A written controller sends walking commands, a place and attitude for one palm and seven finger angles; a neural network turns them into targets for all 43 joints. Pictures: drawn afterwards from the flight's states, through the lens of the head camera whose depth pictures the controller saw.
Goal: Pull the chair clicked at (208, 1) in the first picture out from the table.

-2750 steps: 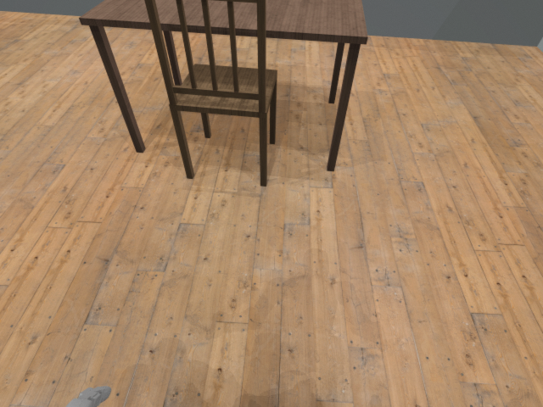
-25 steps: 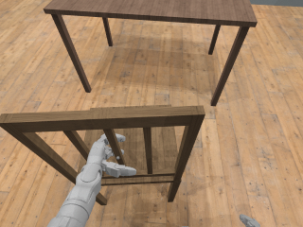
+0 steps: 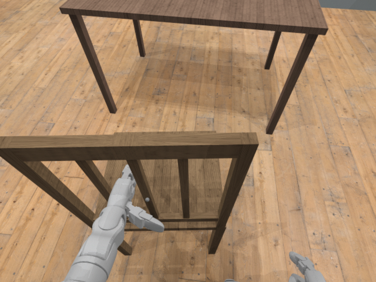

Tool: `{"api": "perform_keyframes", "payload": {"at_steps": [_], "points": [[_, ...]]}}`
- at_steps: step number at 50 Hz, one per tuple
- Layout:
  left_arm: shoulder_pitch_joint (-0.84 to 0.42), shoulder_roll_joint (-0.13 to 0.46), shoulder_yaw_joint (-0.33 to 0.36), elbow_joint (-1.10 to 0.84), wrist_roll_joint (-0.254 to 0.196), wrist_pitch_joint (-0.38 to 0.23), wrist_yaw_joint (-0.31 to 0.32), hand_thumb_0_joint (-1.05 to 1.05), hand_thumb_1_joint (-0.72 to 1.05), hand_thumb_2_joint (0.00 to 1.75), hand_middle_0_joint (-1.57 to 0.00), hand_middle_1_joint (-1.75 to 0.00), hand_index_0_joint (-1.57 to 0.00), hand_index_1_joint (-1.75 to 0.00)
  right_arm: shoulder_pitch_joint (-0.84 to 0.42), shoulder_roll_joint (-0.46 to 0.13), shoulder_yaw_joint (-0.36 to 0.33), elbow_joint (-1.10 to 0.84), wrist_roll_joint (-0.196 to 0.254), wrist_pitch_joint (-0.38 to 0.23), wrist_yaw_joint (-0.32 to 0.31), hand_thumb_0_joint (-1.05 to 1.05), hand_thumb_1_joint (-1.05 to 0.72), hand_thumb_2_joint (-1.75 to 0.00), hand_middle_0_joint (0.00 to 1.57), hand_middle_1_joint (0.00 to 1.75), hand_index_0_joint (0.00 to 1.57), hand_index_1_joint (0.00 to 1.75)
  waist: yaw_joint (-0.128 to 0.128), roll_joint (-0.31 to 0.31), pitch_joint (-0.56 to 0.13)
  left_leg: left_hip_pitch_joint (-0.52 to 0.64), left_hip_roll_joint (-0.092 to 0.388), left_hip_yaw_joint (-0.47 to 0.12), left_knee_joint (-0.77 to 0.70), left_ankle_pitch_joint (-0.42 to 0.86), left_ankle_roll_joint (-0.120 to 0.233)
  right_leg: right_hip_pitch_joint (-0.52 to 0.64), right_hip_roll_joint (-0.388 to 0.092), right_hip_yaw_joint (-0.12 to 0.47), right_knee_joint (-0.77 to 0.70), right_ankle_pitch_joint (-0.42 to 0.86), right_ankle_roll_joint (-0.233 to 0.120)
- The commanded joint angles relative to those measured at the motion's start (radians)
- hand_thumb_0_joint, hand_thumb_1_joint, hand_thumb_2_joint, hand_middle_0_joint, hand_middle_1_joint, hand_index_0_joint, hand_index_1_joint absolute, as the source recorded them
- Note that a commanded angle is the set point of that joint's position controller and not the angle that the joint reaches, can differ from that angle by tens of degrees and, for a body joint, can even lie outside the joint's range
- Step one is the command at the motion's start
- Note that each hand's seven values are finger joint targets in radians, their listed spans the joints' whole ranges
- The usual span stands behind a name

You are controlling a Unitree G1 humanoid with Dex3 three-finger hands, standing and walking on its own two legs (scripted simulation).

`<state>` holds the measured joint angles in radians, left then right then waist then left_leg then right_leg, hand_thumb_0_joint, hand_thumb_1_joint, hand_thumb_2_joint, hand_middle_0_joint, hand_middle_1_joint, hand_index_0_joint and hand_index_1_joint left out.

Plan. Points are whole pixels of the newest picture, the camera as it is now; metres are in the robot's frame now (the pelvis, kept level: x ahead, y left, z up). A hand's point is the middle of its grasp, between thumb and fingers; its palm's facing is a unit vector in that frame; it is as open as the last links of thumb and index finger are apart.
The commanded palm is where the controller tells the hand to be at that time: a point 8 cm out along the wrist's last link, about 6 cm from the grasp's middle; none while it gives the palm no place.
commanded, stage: draw the fingers out of the gap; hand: left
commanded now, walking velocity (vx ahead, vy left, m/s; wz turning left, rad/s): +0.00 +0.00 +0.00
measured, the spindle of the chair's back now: (146, 193) +0.32 +0.10 -0.04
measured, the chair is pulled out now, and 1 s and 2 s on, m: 0.67 0.67 0.67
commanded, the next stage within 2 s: draw the hand back to the body in 0.70 s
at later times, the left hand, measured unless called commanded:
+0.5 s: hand (137, 242) +0.21 +0.11 -0.03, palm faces -0.10 -0.99 -0.11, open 17.5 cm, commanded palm +0.20 +0.16 -0.02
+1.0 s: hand (113, 255) +0.18 +0.14 +0.03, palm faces +0.05 -1.00 +0.03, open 17.5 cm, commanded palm +0.14 +0.19 +0.02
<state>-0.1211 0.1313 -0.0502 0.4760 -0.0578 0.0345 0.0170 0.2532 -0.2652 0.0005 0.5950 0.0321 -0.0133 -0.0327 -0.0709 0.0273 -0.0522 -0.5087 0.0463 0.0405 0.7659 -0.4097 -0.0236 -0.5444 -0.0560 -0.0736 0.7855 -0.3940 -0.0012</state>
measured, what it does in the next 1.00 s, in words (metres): stands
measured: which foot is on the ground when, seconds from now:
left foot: down 0.00-1.00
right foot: down 0.00-1.00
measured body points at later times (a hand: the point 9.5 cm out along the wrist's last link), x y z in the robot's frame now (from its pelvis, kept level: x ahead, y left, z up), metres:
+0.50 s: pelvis +0.00 +0.00 -0.01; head +0.04 -0.01 +0.44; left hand +0.22 +0.16 -0.02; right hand +0.17 -0.24 -0.10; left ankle -0.02 +0.13 -0.71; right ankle +0.00 -0.11 -0.71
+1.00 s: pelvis -0.01 +0.01 -0.03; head +0.03 +0.01 +0.41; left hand +0.17 +0.19 +0.03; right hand +0.17 -0.23 -0.11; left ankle -0.02 +0.14 -0.71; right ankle +0.00 -0.11 -0.71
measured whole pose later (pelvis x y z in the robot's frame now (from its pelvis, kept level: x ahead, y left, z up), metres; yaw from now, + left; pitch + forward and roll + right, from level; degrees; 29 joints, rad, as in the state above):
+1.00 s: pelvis -0.01 +0.01 -0.03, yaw +2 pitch +11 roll -1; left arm 0.57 0.15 -0.09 -0.29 -0.16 -0.23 -0.01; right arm 0.23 -0.23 0.00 0.50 0.04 -0.13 -0.06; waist -0.02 0.03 -0.10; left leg -0.70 0.04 -0.01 1.03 -0.51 -0.02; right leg -0.70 -0.07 -0.11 1.00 -0.49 0.00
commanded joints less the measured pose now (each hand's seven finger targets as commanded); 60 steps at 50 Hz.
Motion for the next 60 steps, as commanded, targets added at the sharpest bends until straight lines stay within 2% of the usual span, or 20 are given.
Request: {"api": "perform_keyframes", "payload": {"at_steps": [1,3,5,11,12,13,16,22,26,37,38,41,42,43,45,48,51,55,58,60], "points": [[-0.106,0.104,0.041,-0.240,-0.010,-0.050,-0.003,0.00,-0.55,0.20,0.00,0.00,0.00,0.00,-0.008,-0.126,-0.051,-0.152,0.006,-0.037,-0.007,0.00,-0.90,-0.90,0.20,0.30,0.20,0.30,0.013,-0.066,-0.282,0.074,-0.029,-0.009,-0.067,0.297,0.047,0.189,0.007,0.018,-0.087,0.405,0.000],[-0.067,0.089,0.021,-0.290,-0.013,-0.050,-0.011,0.00,-0.55,0.20,0.00,0.00,0.00,0.00,-0.017,-0.122,-0.050,-0.166,0.007,-0.040,-0.008,0.00,-0.90,-0.90,0.20,0.30,0.20,0.30,0.014,-0.053,-0.293,0.076,-0.029,-0.008,-0.063,0.303,0.046,0.194,0.005,0.018,-0.082,0.409,0.000],[-0.025,0.120,0.038,-0.325,-0.017,-0.050,-0.012,0.00,-0.55,0.20,0.00,0.00,0.00,0.00,-0.022,-0.128,-0.050,-0.172,0.007,-0.045,-0.012,0.00,-0.90,-0.90,0.20,0.30,0.20,0.30,0.018,-0.057,-0.287,0.068,-0.028,-0.015,-0.061,0.301,0.047,0.201,0.005,0.016,-0.082,0.403,-0.004],[0.095,0.089,-0.025,-0.449,-0.019,-0.040,-0.017,0.00,-0.55,0.20,0.00,0.00,0.00,0.00,-0.037,-0.124,-0.047,-0.196,0.013,-0.067,-0.019,0.00,-0.90,-0.90,0.20,0.30,0.20,0.30,0.004,-0.047,-0.249,0.074,-0.026,-0.023,-0.047,0.282,0.048,0.148,0.003,0.011,-0.080,0.368,0.001],[0.152,0.109,-0.002,-0.453,-0.017,-0.037,-0.013,0.00,-0.55,0.20,0.00,0.00,0.00,0.00,-0.037,-0.125,-0.049,-0.198,0.012,-0.068,-0.018,0.00,-0.90,-0.90,0.20,0.30,0.20,0.30,0.016,-0.051,-0.243,0.069,-0.025,-0.024,-0.046,0.282,0.046,0.148,0.003,0.009,-0.075,0.364,-0.001],[0.183,0.086,-0.028,-0.481,-0.014,-0.034,-0.013,0.00,-0.55,0.20,0.00,0.00,0.00,0.00,-0.045,-0.121,-0.046,-0.208,0.013,-0.070,-0.018,0.00,-0.90,-0.90,0.20,0.30,0.20,0.30,0.015,-0.057,-0.240,0.064,-0.027,-0.024,-0.045,0.275,0.046,0.140,0.003,0.006,-0.071,0.353,0.000],[0.214,0.111,-0.019,-0.528,-0.008,-0.027,-0.002,0.00,-0.55,0.20,0.00,0.00,0.00,0.00,-0.053,-0.124,-0.042,-0.222,0.011,-0.075,-0.025,0.00,-0.90,-0.90,0.20,0.30,0.20,0.30,0.012,-0.088,-0.222,0.040,-0.030,-0.029,-0.037,0.247,0.048,0.131,0.001,0.009,-0.069,0.326,0.004],[0.340,0.096,-0.050,-0.641,0.000,-0.022,-0.001,0.00,-0.55,0.20,0.00,0.00,0.00,0.00,-0.064,-0.114,-0.038,-0.251,0.010,-0.093,-0.033,0.00,-0.90,-0.90,0.20,0.30,0.20,0.30,0.017,-0.048,-0.228,0.045,-0.033,-0.040,-0.009,0.250,0.049,0.102,0.002,0.004,-0.045,0.302,0.001],[0.365,0.096,-0.072,-0.673,0.005,-0.008,-0.008,0.00,-0.55,0.20,0.00,0.00,0.00,0.00,-0.069,-0.117,-0.029,-0.259,0.010,-0.097,-0.038,0.00,-0.90,-0.90,0.20,0.30,0.20,0.30,0.001,-0.051,-0.189,0.020,-0.037,-0.049,0.005,0.204,0.050,0.059,0.002,0.001,-0.043,0.247,0.001],[0.593,0.124,-0.041,-0.804,0.009,0.006,-0.013,0.00,-0.55,0.20,0.00,0.00,0.00,0.00,-0.081,-0.098,-0.032,-0.306,0.010,-0.105,-0.049,0.00,-0.90,-0.90,0.20,0.30,0.20,0.30,0.029,-0.045,-0.200,-0.032,-0.044,-0.052,0.035,0.177,0.048,0.049,0.001,0.000,-0.015,0.200,-0.004],[0.630,0.097,-0.071,-0.823,0.014,0.006,-0.014,0.00,-0.55,0.20,0.00,0.00,0.00,0.00,-0.084,-0.092,-0.031,-0.315,0.011,-0.107,-0.047,0.00,-0.90,-0.90,0.20,0.30,0.20,0.30,0.031,-0.038,-0.196,-0.031,-0.043,-0.053,0.035,0.185,0.047,0.042,0.001,-0.002,-0.009,0.202,-0.005],[0.666,0.106,-0.075,-0.865,0.018,0.008,-0.010,0.00,-0.55,0.20,0.00,0.00,0.00,0.00,-0.085,-0.090,-0.034,-0.316,0.012,-0.111,-0.050,0.00,-0.90,-0.90,0.20,0.30,0.20,0.30,0.022,-0.040,-0.191,-0.046,-0.044,-0.056,0.047,0.182,0.048,0.029,0.002,-0.002,-0.005,0.195,-0.005],[0.566,-0.005,-0.070,-1.045,-0.117,-0.136,-0.011,0.00,-0.55,0.20,0.00,0.00,0.00,0.00,-0.085,-0.070,-0.028,-0.310,0.008,-0.142,-0.052,0.00,-0.90,-0.90,0.20,0.30,0.20,0.30,0.014,-0.081,-0.168,-0.064,-0.053,-0.066,0.089,0.188,0.036,-0.028,0.016,-0.028,0.016,0.205,-0.002],[0.614,0.062,-0.019,-0.963,-0.108,-0.201,-0.010,0.00,-0.55,0.20,0.00,0.00,0.00,0.00,-0.085,-0.078,-0.039,-0.274,0.005,-0.156,-0.052,0.00,-0.90,-0.90,0.20,0.30,0.20,0.30,0.028,-0.084,-0.183,-0.078,-0.050,-0.067,0.108,0.174,0.034,-0.039,0.019,-0.019,0.035,0.183,-0.005],[0.640,0.106,0.031,-0.989,-0.122,-0.274,-0.010,0.00,-0.55,0.20,0.00,0.00,0.00,0.00,-0.079,-0.079,-0.042,-0.261,0.008,-0.168,-0.048,0.00,-0.90,-0.90,0.20,0.30,0.20,0.30,0.042,-0.038,-0.189,-0.086,-0.047,-0.074,0.107,0.174,0.032,-0.041,0.021,-0.020,0.052,0.158,-0.011],[0.665,0.074,0.012,-1.003,-0.118,-0.407,-0.032,0.00,-0.55,0.20,0.00,0.00,0.00,0.00,-0.081,-0.063,-0.051,-0.244,0.010,-0.182,-0.028,0.00,-0.90,-0.90,0.20,0.30,0.20,0.30,0.049,0.009,-0.212,-0.100,-0.043,-0.072,0.139,0.193,0.023,-0.090,0.024,-0.018,0.103,0.158,-0.013],[0.689,0.087,0.020,-0.913,-0.095,-0.513,-0.081,0.00,-0.55,0.20,0.00,0.00,0.00,0.00,-0.104,-0.059,-0.064,-0.218,0.009,-0.173,-0.002,0.00,-0.90,-0.90,0.20,0.30,0.20,0.30,0.044,-0.012,-0.181,-0.182,-0.036,-0.071,0.184,0.148,0.021,-0.143,0.024,-0.004,0.140,0.117,-0.015],[0.794,0.150,0.088,-0.909,-0.114,-0.398,-0.153,0.00,-0.55,0.20,0.00,0.00,0.00,0.00,-0.144,-0.077,-0.071,-0.281,0.031,-0.130,-0.006,0.00,-0.90,-0.90,0.20,0.30,0.20,0.30,0.074,-0.012,-0.232,-0.172,-0.037,-0.053,0.130,0.069,0.031,-0.027,0.011,0.024,0.076,0.043,-0.013],[0.720,0.195,0.144,-1.091,-0.170,-0.336,-0.158,0.00,-0.55,0.20,0.00,0.00,0.00,0.00,-0.149,-0.070,-0.058,-0.309,0.043,-0.126,-0.037,0.00,-0.90,-0.90,0.20,0.30,0.20,0.30,0.063,-0.025,-0.259,-0.120,-0.036,-0.052,0.100,0.061,0.040,0.011,0.010,0.026,0.033,0.025,-0.001],[0.686,0.241,0.209,-1.175,-0.200,-0.341,-0.132,0.00,-0.55,0.20,0.00,0.00,0.00,0.00,-0.148,-0.066,-0.051,-0.294,0.042,-0.140,-0.056,0.00,-0.90,-0.90,0.20,0.30,0.20,0.30,0.067,-0.024,-0.261,-0.093,-0.034,-0.065,0.087,0.095,0.042,0.032,0.015,0.015,0.021,0.055,-0.003]]}}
